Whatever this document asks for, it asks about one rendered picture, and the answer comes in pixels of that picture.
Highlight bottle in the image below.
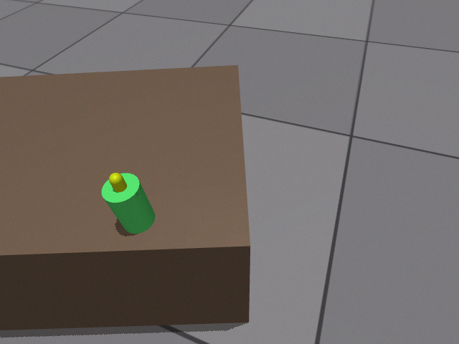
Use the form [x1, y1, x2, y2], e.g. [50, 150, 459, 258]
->
[101, 173, 155, 234]

